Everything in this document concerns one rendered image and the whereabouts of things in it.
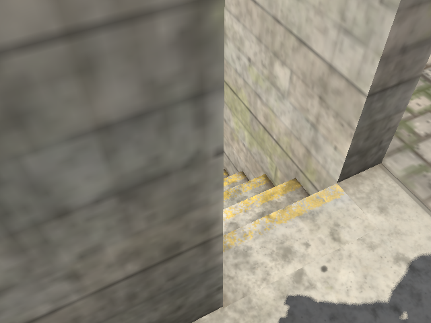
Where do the stairs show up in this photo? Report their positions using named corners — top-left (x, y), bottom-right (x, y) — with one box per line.
top-left (223, 169), bottom-right (310, 235)

